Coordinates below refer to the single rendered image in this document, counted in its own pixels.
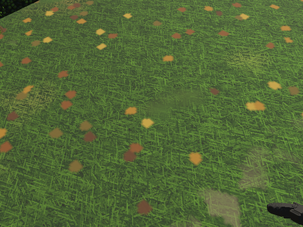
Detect right robot hand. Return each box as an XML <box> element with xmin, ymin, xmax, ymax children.
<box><xmin>267</xmin><ymin>201</ymin><xmax>303</xmax><ymax>225</ymax></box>

